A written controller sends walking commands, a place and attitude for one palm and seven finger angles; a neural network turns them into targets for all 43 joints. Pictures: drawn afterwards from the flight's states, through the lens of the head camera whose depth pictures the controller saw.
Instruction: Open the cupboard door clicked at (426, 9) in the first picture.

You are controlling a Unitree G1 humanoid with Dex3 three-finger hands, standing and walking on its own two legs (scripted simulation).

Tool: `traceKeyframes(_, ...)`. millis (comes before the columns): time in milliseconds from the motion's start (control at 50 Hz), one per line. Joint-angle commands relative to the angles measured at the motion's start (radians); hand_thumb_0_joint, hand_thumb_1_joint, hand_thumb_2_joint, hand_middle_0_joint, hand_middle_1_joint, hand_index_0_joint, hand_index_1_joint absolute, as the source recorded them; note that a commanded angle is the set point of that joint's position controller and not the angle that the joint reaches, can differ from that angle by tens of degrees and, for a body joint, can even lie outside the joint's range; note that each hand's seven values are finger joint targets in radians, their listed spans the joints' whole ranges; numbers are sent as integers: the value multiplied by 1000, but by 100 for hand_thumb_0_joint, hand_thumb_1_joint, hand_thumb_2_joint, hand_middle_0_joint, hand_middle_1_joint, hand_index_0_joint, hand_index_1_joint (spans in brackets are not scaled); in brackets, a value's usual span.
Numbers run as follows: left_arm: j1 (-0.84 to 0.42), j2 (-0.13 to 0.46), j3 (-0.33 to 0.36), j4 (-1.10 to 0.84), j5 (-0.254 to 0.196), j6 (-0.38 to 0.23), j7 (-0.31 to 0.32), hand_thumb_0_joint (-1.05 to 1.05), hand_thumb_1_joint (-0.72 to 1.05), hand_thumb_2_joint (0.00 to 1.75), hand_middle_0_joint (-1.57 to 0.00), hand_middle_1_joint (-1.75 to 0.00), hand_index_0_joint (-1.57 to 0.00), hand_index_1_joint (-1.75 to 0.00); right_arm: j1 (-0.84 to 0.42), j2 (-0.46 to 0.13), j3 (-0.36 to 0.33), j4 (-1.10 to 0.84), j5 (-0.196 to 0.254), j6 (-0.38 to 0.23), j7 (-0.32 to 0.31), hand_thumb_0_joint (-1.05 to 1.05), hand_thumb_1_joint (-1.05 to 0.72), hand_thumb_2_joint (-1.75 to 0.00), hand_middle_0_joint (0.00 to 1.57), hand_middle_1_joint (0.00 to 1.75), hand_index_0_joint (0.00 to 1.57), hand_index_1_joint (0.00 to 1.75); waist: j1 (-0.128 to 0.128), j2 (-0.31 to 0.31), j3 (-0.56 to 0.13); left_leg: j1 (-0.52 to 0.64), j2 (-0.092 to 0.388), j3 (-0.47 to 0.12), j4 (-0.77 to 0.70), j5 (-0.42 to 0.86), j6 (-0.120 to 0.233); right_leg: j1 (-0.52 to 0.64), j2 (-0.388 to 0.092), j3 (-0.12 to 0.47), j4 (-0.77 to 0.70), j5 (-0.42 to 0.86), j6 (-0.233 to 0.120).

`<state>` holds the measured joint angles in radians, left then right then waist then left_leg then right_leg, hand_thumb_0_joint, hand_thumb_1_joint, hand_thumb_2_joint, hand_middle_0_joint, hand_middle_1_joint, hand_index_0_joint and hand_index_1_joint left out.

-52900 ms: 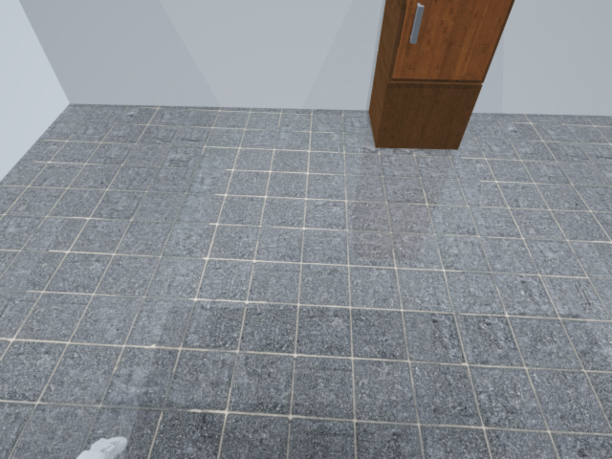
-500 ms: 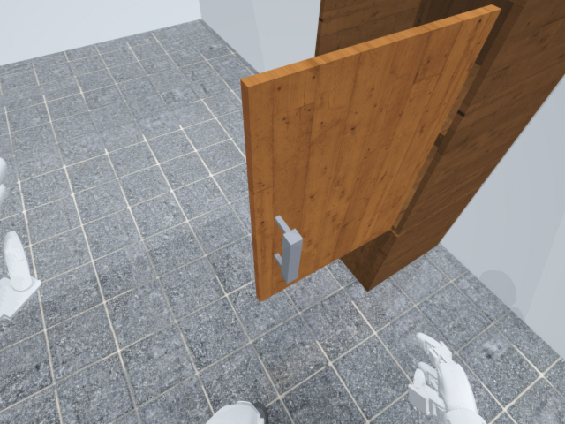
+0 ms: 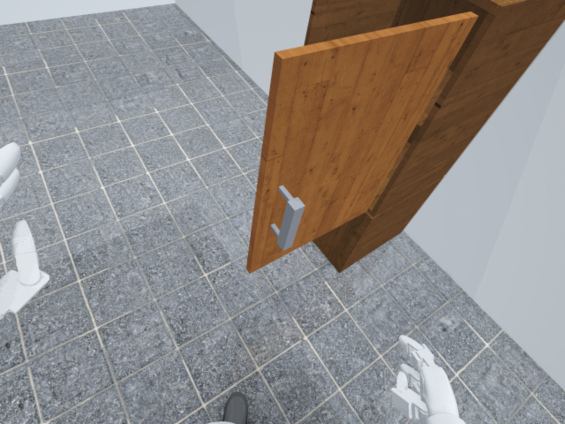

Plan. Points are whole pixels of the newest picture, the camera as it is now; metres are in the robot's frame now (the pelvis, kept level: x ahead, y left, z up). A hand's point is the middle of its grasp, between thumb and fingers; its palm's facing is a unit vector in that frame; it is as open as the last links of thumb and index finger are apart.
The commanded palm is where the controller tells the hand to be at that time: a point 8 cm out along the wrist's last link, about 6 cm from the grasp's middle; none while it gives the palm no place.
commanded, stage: stop stepping back and stand still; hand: left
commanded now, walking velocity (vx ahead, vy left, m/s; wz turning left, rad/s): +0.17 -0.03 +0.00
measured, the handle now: (284, 218) +0.50 +0.04 -0.09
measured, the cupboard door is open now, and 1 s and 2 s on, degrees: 89 89 89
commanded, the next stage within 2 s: let the arm hang, fingers relaxed in 1.70 s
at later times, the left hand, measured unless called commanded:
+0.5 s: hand (25, 390) +0.12 +0.24 +0.16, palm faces +0.41 -0.81 -0.41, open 7.4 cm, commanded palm +0.02 +0.27 +0.17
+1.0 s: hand out of the picture +0.07 +0.25 +0.15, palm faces +0.41 -0.80 -0.45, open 7.4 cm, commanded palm +0.01 +0.30 +0.17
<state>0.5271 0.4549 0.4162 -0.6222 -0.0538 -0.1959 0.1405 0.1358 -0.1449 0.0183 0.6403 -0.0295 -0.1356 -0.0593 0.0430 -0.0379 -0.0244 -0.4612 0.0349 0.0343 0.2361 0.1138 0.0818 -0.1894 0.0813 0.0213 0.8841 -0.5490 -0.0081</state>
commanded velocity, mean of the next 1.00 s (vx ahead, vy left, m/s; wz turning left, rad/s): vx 0.19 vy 0.04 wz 0.00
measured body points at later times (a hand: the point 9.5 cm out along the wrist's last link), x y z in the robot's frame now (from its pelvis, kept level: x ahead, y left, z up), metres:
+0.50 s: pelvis -0.13 -0.02 -0.03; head -0.14 -0.02 +0.42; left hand +0.09 +0.28 +0.18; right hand -0.02 -0.27 -0.12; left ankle +0.02 +0.09 -0.74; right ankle -0.16 -0.09 -0.74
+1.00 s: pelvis -0.14 +0.00 -0.01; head -0.13 +0.00 +0.44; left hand +0.04 +0.29 +0.18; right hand +0.05 -0.24 -0.08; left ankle -0.16 +0.13 -0.74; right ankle -0.14 -0.09 -0.74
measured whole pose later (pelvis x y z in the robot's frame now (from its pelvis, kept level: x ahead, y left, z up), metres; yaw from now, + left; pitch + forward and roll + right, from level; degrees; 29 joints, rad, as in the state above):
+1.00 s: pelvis -0.14 +0.00 -0.01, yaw +0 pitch -1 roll +1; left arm 0.53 0.37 0.36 -0.48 -0.02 -0.18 0.15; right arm 0.17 -0.21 -0.01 0.62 0.00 -0.13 -0.08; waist 0.01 -0.02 0.03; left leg -0.19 0.05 0.10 0.52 -0.31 -0.03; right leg -0.24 -0.02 -0.07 0.58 -0.32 -0.03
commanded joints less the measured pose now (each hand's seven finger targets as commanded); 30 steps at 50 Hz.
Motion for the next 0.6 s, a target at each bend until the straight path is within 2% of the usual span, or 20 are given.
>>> traceKeyframes(0, -64, 202, 145, -264, -11, -77, 19, 0, 90, 90, -20, -30, -20, -30, -26, -165, -66, -111, -3, -66, -16, 0, -90, -90, 20, 30, 20, 30, -23, 305, -329, 492, 154, -155, -137, -277, -105, -48, 46, -72, -124, -47, -24)
traceKeyframes(80, 104, 265, 250, -263, -47, -71, 12, 0, 90, 90, -20, -30, -20, -30, -38, -151, -49, -157, 2, -42, 4, 0, -90, -90, 20, 30, 20, 30, -17, 365, -311, 390, 28, -37, -42, -371, -194, 72, 55, -165, -532, -18, -75)
traceKeyframes(100, 131, 255, 243, -255, -53, -75, 5, 0, 90, 90, -20, -30, -20, -30, -35, -140, -37, -159, 11, -27, 9, 0, -90, -90, 20, 30, 20, 30, -26, 238, -263, 402, -21, 21, 151, -334, -182, -15, -48, -92, -653, 45, -103)
traceKeyframes(140, 165, 322, 319, -254, -67, -70, 9, 0, 90, 90, -20, -30, -20, -30, -46, -142, -31, -149, 16, 15, 3, 0, -90, -90, 20, 30, 20, 30, -27, -87, -119, 329, -48, -26, 651, -339, -122, -343, -361, 172, -770, 132, -146)
traceKeyframes(160, 127, 337, 337, -262, -73, -69, 13, 0, 90, 90, -20, -30, -20, -30, -61, -150, -29, -163, 13, 18, 5, 0, -90, -90, 20, 30, 20, 30, -28, -88, -96, 160, -20, -50, 761, -374, -118, -279, -413, 168, -726, 292, -177)
traceKeyframes(180, 30, 360, 343, -276, -64, -75, 11, 0, 90, 90, -20, -30, -20, -30, -56, -152, -27, -162, 14, -5, 17, 0, -90, -90, 20, 30, 20, 30, -44, -146, -155, 148, 14, -128, 785, -395, -127, -280, -441, 214, -689, 179, -221)
traceKeyframes(200, 57, 222, 261, -165, -59, -48, 0, 0, 90, 90, -20, -30, -20, -30, -20, -156, -57, -133, 31, 0, 7, 0, -90, -90, 20, 30, 20, 30, -62, -113, -42, 30, -1, -90, 721, -288, -109, -139, -309, 108, -614, 326, -174)
traceKeyframes(240, -35, 216, 219, -84, -30, -28, 14, 0, 90, 90, -20, -30, -20, -30, -39, -162, -38, -129, 39, -2, -8, 0, -90, -90, 20, 30, 20, 30, -75, -36, 51, 98, 23, -1, 482, -314, -80, -128, -305, 63, -507, 509, -118)
traceKeyframes(280, -175, 144, 112, 48, -8, -15, 15, 0, 90, 90, -20, -30, -20, -30, -4, -195, -44, -92, 42, -21, -35, 0, -90, -90, 20, 30, 20, 30, -114, 134, 94, 331, -14, -20, 332, -392, -36, -293, -229, -21, -295, 417, -49)
traceKeyframes(300, -244, 138, 94, 83, 2, -16, 20, 0, 90, 90, -20, -30, -20, -30, 17, -220, -43, -95, 36, -29, -47, 0, -90, -90, 20, 30, 20, 30, -107, 299, 88, 324, 74, -195, 216, -474, 31, -315, -137, -64, -133, 287, -3)
traceKeyframes(320, -303, 149, 91, 108, 11, -23, 26, 0, 90, 90, -20, -30, -20, -30, 26, -226, -36, -105, 34, -36, -46, 0, -90, -90, 20, 30, 20, 30, -98, 408, 87, 301, 240, -506, 67, -554, 128, -371, -65, -76, 66, 48, 30)
traceKeyframes(340, -327, 201, 111, 87, 32, -33, 26, 0, 90, 90, -20, -30, -20, -30, 13, -192, -20, -116, 25, -47, -43, 0, -90, -90, 20, 30, 20, 30, -78, 323, 68, 199, 283, -645, -64, -701, 141, -325, -55, -20, 197, -22, 3)
traceKeyframes(360, -323, 216, 117, 51, 35, -42, 21, 0, 90, 90, -20, -30, -20, -30, 8, -187, -25, -114, 16, -53, -39, 0, -90, -90, 20, 30, 20, 30, -61, 177, 42, 93, 277, -643, -113, -809, 103, -234, -66, 0, 219, -17, -14)
traceKeyframes(400, -206, 174, 114, 35, 23, -39, 14, 0, 90, 90, -20, -30, -20, -30, -24, -195, -51, -115, 22, -53, -31, 0, -90, -90, 20, 30, 20, 30, -28, 79, -19, -126, 205, -415, -98, -807, 46, 48, -51, -36, 77, -34, -29)
traceKeyframes(440, -20, 153, 115, -74, 8, -35, 12, 0, 90, 90, -20, -30, -20, -30, -39, -202, -59, -151, 27, -51, -18, 0, -90, -90, 20, 30, 20, 30, -15, 202, -82, -252, 117, -198, -20, -786, -18, 286, -22, -113, -149, -35, -40)
traceKeyframes(460, 64, 176, 142, -127, 8, -38, 11, 0, 90, 90, -20, -30, -20, -30, -63, -198, -61, -173, 33, -43, -10, 0, -90, -90, 20, 30, 20, 30, -1, 185, -70, -362, 52, -115, 156, -804, -45, 346, -54, -60, -265, -39, -61)
traceKeyframes(480, 146, 239, 203, -160, 14, -41, 14, 0, 90, 90, -20, -30, -20, -30, -46, -173, -63, -178, 41, -26, 0, 0, -90, -90, 20, 30, 20, 30, 3, -54, -58, -309, -63, 18, 568, -677, -78, 160, -226, 164, -515, -184, -105)
traceKeyframes(500, 133, 237, 195, -204, 10, -47, 15, 0, 90, 90, -20, -30, -20, -30, -58, -182, -73, -170, 42, -15, 2, 0, -90, -90, 20, 30, 20, 30, -16, -188, 11, -302, -106, -9, 966, -591, -103, -126, -487, 602, -793, -342, -176)
traceKeyframes(540, 57, 243, 240, -209, 5, -74, 1, 0, 90, 90, -20, -30, -20, -30, -16, -184, -78, -120, 11, -10, 6, 0, -90, -90, 20, 30, 20, 30, -69, 24, 46, -312, -28, -96, 1144, -406, -114, -263, -457, 507, -781, -290, -178)
traceKeyframes(580, -1, 254, 254, -136, 21, -93, 6, 0, 90, 90, -20, -30, -20, -30, 13, -154, -73, -124, 23, -9, -9, 0, -90, -90, 20, 30, 20, 30, -88, 48, 56, -252, 25, -62, 1017, -343, -112, -253, -349, 325, -746, -217, -137)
